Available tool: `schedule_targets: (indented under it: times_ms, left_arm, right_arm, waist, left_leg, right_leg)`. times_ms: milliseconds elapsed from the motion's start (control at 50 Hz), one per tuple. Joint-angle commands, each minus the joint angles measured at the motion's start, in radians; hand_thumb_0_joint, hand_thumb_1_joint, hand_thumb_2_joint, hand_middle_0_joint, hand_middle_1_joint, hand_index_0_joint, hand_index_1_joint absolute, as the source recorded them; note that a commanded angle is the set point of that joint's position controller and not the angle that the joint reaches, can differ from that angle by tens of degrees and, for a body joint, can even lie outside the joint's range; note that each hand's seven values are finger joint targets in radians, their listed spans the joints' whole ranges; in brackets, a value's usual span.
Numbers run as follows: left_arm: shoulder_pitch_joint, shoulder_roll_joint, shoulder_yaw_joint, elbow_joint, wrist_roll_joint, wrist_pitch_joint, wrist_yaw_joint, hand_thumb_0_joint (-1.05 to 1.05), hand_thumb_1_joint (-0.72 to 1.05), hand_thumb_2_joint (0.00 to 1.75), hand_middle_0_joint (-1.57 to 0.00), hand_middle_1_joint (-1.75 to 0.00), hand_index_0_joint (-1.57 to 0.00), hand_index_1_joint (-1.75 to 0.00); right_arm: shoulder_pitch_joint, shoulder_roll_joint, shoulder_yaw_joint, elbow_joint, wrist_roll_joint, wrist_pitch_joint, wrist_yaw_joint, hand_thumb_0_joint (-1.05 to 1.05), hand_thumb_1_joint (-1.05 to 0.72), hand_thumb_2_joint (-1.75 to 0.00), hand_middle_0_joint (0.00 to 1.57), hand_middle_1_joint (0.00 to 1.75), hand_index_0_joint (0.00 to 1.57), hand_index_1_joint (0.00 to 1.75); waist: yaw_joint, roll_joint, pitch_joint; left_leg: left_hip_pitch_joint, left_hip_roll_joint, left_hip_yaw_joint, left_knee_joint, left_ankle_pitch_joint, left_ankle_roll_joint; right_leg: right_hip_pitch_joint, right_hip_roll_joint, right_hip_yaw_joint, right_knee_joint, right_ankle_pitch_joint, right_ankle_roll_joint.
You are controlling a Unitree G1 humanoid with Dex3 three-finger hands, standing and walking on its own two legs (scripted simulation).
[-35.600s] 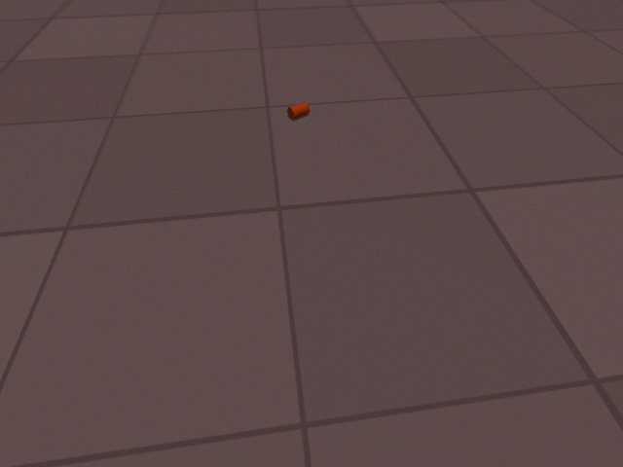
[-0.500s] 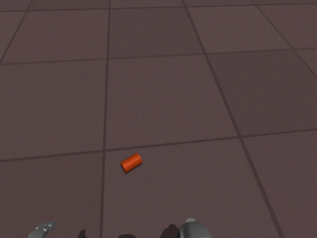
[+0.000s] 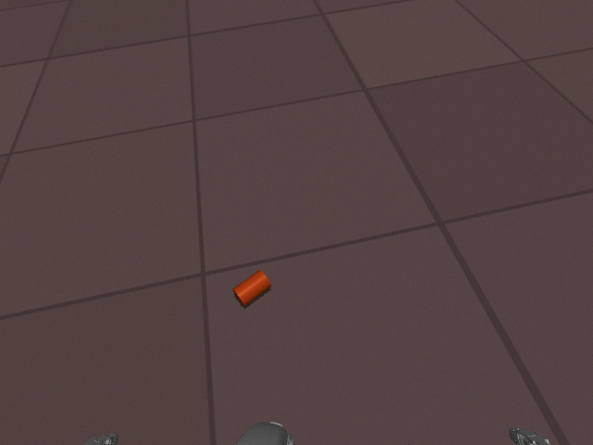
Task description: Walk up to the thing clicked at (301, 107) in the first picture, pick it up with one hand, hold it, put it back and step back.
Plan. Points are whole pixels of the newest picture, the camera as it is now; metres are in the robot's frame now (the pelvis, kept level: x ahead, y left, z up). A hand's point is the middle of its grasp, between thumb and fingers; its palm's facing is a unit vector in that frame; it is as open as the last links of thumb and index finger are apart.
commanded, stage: step back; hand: left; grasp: from above
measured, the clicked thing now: (252, 287) +0.68 +0.25 -0.73
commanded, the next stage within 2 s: none
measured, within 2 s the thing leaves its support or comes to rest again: neither
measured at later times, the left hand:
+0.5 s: hand out of the picture -0.08 +0.29 -0.15, palm faces -0.02 -0.92 -0.39, open 7.4 cm
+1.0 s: hand out of the picture -0.23 +0.28 -0.15, palm faces +0.05 -0.91 -0.42, open 7.4 cm
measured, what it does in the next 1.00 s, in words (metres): walks backwards: left foot, then right foot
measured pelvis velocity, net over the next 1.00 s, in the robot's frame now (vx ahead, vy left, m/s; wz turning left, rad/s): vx -0.34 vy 0.00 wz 0.06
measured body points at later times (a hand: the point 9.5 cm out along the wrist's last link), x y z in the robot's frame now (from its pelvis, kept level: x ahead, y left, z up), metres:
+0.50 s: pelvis -0.16 +0.01 +0.00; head -0.10 +0.02 +0.44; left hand -0.08 +0.33 -0.13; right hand -0.04 -0.30 -0.11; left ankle -0.09 +0.13 -0.73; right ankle -0.21 -0.13 -0.68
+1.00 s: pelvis -0.34 +0.00 -0.01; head -0.29 +0.01 +0.43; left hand -0.23 +0.33 -0.12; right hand -0.25 -0.31 -0.13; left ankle -0.34 +0.12 -0.73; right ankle -0.26 -0.13 -0.71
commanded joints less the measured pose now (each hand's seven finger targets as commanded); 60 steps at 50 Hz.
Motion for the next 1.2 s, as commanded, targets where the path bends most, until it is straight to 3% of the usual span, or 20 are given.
schedule_targets:
  times_ms: [0, 140, 160, 180, 200, 220, 280, 420, 540, 560, 580, 600, 660, 840, 880, 900, 940, 1020, 1100, 1180]
  left_arm:
    - [-0.003, 0.256, 0.077, -0.116, 0.009, -0.023, 0.032, 0.0, 0.9, 0.9, -0.2, -0.3, -0.2, -0.3]
    - [-0.065, 0.291, 0.071, -0.149, -0.01, 0.002, 0.023, 0.0, 0.9, 0.9, -0.2, -0.3, -0.2, -0.3]
    - [-0.043, 0.263, 0.063, -0.148, -0.01, 0.008, 0.021, 0.0, 0.9, 0.9, -0.2, -0.3, -0.2, -0.3]
    - [-0.027, 0.225, 0.055, -0.156, -0.013, 0.01, 0.018, 0.0, 0.9, 0.9, -0.2, -0.3, -0.2, -0.3]
    - [-0.112, 0.246, 0.071, -0.158, -0.017, 0.007, 0.033, 0.0, 0.9, 0.9, -0.2, -0.3, -0.2, -0.3]
    - [-0.128, 0.26, 0.08, -0.141, 0.0, 0.008, 0.041, 0.0, 0.9, 0.9, -0.2, -0.3, -0.2, -0.3]
    - [0.013, 0.242, 0.08, -0.078, -0.023, 0.012, 0.029, 0.0, 0.9, 0.9, -0.2, -0.3, -0.2, -0.3]
    - [0.012, 0.221, 0.071, -0.078, -0.008, 0.002, 0.008, 0.0, 0.9, 0.9, -0.2, -0.3, -0.2, -0.3]
    - [0.179, 0.219, 0.071, 0.019, 0.001, -0.015, 0.003, 0.0, 0.9, 0.9, -0.2, -0.3, -0.2, -0.3]
    - [0.171, 0.272, 0.085, 0.011, 0.018, -0.02, 0.004, 0.0, 0.9, 0.9, -0.2, -0.3, -0.2, -0.3]
    - [0.112, 0.401, 0.115, -0.014, 0.015, -0.014, 0.0, 0.0, 0.9, 0.9, -0.2, -0.3, -0.2, -0.3]
    - [0.032, 0.448, 0.121, -0.058, 0.021, -0.019, 0.005, 0.0, 0.9, 0.9, -0.2, -0.3, -0.2, -0.3]
    - [-0.128, 0.308, 0.086, -0.092, 0.018, -0.024, 0.02, 0.0, 0.9, 0.9, -0.2, -0.3, -0.2, -0.3]
    - [0.009, 0.301, 0.081, -0.09, 0.004, -0.001, 0.038, 0.0, 0.9, 0.9, -0.2, -0.3, -0.2, -0.3]
    - [-0.053, 0.302, 0.07, -0.098, -0.01, 0.008, 0.032, 0.0, 0.9, 0.9, -0.2, -0.3, -0.2, -0.3]
    - [-0.019, 0.269, 0.053, -0.095, -0.012, 0.011, 0.03, 0.0, 0.9, 0.9, -0.2, -0.3, -0.2, -0.3]
    - [-0.112, 0.269, 0.064, -0.108, -0.013, 0.006, 0.044, 0.0, 0.9, 0.9, -0.2, -0.3, -0.2, -0.3]
    - [0.002, 0.253, 0.065, -0.021, -0.022, 0.007, 0.025, 0.0, 0.9, 0.9, -0.2, -0.3, -0.2, -0.3]
    - [0.008, 0.224, 0.053, -0.001, -0.005, -0.025, -0.012, 0.0, 0.9, 0.9, -0.2, -0.3, -0.2, -0.3]
    - [0.106, 0.241, 0.068, 0.085, 0.016, -0.064, 0.001, 0.0, 0.9, 0.9, -0.2, -0.3, -0.2, -0.3]
  right_arm:
    - [0.039, -0.177, -0.05, -0.065, -0.012, -0.028, -0.018, 0.0, -0.9, -0.9, 0.2, 0.3, 0.2, 0.3]
    - [0.175, -0.168, -0.07, -0.015, -0.034, -0.042, 0.003, 0.0, -0.9, -0.9, 0.2, 0.3, 0.2, 0.3]
    - [0.155, -0.183, -0.078, -0.022, -0.046, -0.045, 0.005, 0.0, -0.9, -0.9, 0.2, 0.3, 0.2, 0.3]
    - [0.132, -0.267, -0.1, -0.042, -0.068, -0.048, 0.008, 0.0, -0.9, -0.9, 0.2, 0.3, 0.2, 0.3]
    - [0.091, -0.353, -0.113, -0.057, -0.054, -0.044, 0.018, 0.0, -0.9, -0.9, 0.2, 0.3, 0.2, 0.3]
    - [0.062, -0.343, -0.112, -0.06, -0.058, -0.051, 0.015, 0.0, -0.9, -0.9, 0.2, 0.3, 0.2, 0.3]
    - [-0.046, -0.236, -0.076, -0.085, -0.059, -0.058, -0.001, 0.0, -0.9, -0.9, 0.2, 0.3, 0.2, 0.3]
    - [0.043, -0.224, -0.082, -0.089, -0.045, -0.056, -0.008, 0.0, -0.9, -0.9, 0.2, 0.3, 0.2, 0.3]
    - [-0.01, -0.246, -0.078, -0.108, -0.033, -0.016, 0.006, 0.0, -0.9, -0.9, 0.2, 0.3, 0.2, 0.3]
    - [-0.003, -0.2, -0.064, -0.117, -0.027, -0.015, 0.009, 0.0, -0.9, -0.9, 0.2, 0.3, 0.2, 0.3]
    - [-0.065, -0.154, -0.06, -0.137, -0.016, -0.017, -0.004, 0.0, -0.9, -0.9, 0.2, 0.3, 0.2, 0.3]
    - [-0.068, -0.194, -0.077, -0.133, -0.022, -0.009, -0.015, 0.0, -0.9, -0.9, 0.2, 0.3, 0.2, 0.3]
    - [0.051, -0.198, -0.071, -0.064, -0.006, -0.016, -0.011, 0.0, -0.9, -0.9, 0.2, 0.3, 0.2, 0.3]
    - [0.081, -0.166, -0.061, -0.067, -0.038, -0.031, -0.004, 0.0, -0.9, -0.9, 0.2, 0.3, 0.2, 0.3]
    - [0.181, -0.173, -0.073, -0.019, -0.04, -0.034, 0.002, 0.0, -0.9, -0.9, 0.2, 0.3, 0.2, 0.3]
    - [0.164, -0.202, -0.084, -0.022, -0.049, -0.035, 0.003, 0.0, -0.9, -0.9, 0.2, 0.3, 0.2, 0.3]
    - [0.086, -0.371, -0.11, -0.062, -0.052, -0.03, 0.021, 0.0, -0.9, -0.9, 0.2, 0.3, 0.2, 0.3]
    - [-0.037, -0.246, -0.072, -0.066, -0.06, -0.053, 0.003, 0.0, -0.9, -0.9, 0.2, 0.3, 0.2, 0.3]
    - [0.012, -0.221, -0.077, -0.052, -0.065, -0.066, 0.012, 0.0, -0.9, -0.9, 0.2, 0.3, 0.2, 0.3]
    - [0.042, -0.175, -0.059, -0.034, -0.052, -0.048, 0.019, 0.0, -0.9, -0.9, 0.2, 0.3, 0.2, 0.3]
  waist:
    - [0.025, -0.183, -0.185]
    - [-0.044, -0.211, -0.265]
    - [-0.04, -0.144, -0.243]
    - [-0.038, 0.06, -0.243]
    - [-0.081, 0.22, -0.206]
    - [-0.081, 0.162, -0.161]
    - [0.026, 0.084, -0.128]
    - [-0.044, 0.124, -0.195]
    - [0.023, 0.136, -0.269]
    - [0.017, -0.001, -0.227]
    - [0.058, -0.331, -0.161]
    - [0.055, -0.327, -0.08]
    - [-0.053, -0.145, -0.093]
    - [0.031, -0.252, -0.24]
    - [-0.031, -0.209, -0.272]
    - [-0.027, -0.126, -0.261]
    - [-0.075, 0.213, -0.214]
    - [0.021, 0.073, -0.135]
    - [-0.03, 0.131, -0.167]
    - [0.014, 0.01, -0.194]
  left_leg:
    - [-0.039, 0.03, 0.005, -0.118, -0.031, -0.028]
    - [0.264, 0.079, 0.155, -0.677, 0.217, 0.025]
    - [0.294, 0.124, 0.069, -0.751, 0.286, 0.05]
    - [0.366, 0.335, -0.21, -0.794, 0.399, 0.132]
    - [0.2, 0.506, -0.37, -0.858, 0.505, 0.283]
    - [0.115, 0.529, -0.394, -0.863, 0.519, 0.32]
    - [0.19, 0.372, -0.128, -0.777, 0.622, 0.222]
    - [0.372, 0.385, -0.075, -0.71, 0.652, 0.273]
    - [0.195, 0.316, -0.013, -0.602, 0.433, 0.15]
    - [0.026, 0.235, 0.003, -0.499, 0.258, 0.094]
    - [-0.075, 0.019, 0.077, -0.254, -0.044, 0.021]
    - [-0.026, 0.056, -0.039, -0.036, -0.112, -0.004]
    - [-0.011, -0.004, -0.049, 0.078, 0.035, 0.001]
    - [0.067, 0.077, 0.111, -0.476, 0.005, -0.003]
    - [0.244, 0.078, 0.163, -0.72, 0.216, 0.025]
    - [0.306, 0.156, 0.021, -0.779, 0.257, 0.062]
    - [0.149, 0.507, -0.402, -0.861, 0.412, 0.313]
    - [0.095, 0.353, -0.123, -0.803, 0.347, 0.215]
    - [0.255, 0.348, -0.139, -0.818, -0.013, 0.209]
    - [0.066, 0.262, -0.009, -0.584, 0.053, 0.116]
  right_leg:
    - [0.21, -0.24, 0.186, -0.135, 0.583, -0.196]
    - [0.107, -0.221, 0.168, -0.051, 0.395, -0.119]
    - [0.029, -0.172, 0.155, -0.01, 0.268, -0.071]
    - [-0.164, -0.043, 0.089, 0.167, 0.028, -0.016]
    - [-0.16, 0.091, 0.033, 0.386, -0.356, 0.014]
    - [-0.141, 0.095, 0.141, 0.546, -0.377, 0.012]
    - [-0.221, 0.105, 0.157, 0.676, -0.219, 0.011]
    - [-0.166, 0.044, 0.064, 0.387, -0.232, 0.072]
    - [0.168, 0.014, -0.065, -0.21, 0.04, 0.01]
    - [0.194, -0.093, 0.143, -0.242, -0.037, -0.025]
    - [0.014, -0.332, 0.455, -0.35, -0.045, -0.178]
    - [-0.194, -0.466, 0.589, -0.399, -0.037, -0.279]
    - [-0.119, -0.267, 0.195, -0.215, 0.27, -0.172]
    - [0.237, -0.29, 0.193, -0.076, 0.53, -0.164]
    - [0.133, -0.259, 0.146, -0.016, 0.407, -0.111]
    - [0.018, -0.202, 0.114, 0.042, 0.257, -0.057]
    - [-0.147, 0.027, -0.01, 0.431, -0.381, 0.024]
    - [-0.127, 0.062, 0.104, 0.589, -0.189, 0.002]
    - [-0.065, -0.005, 0.017, 0.123, -0.252, 0.029]
    - [0.301, -0.017, 0.08, -0.344, -0.059, -0.026]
